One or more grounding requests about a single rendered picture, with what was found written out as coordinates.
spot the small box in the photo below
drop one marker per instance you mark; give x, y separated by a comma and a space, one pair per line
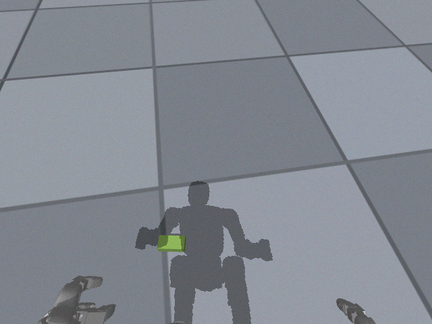
171, 243

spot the left robot arm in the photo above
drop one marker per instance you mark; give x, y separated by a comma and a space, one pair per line
60, 315

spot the left robot hand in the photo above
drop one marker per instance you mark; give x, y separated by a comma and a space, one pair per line
70, 296

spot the right robot hand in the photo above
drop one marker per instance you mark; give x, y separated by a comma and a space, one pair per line
354, 312

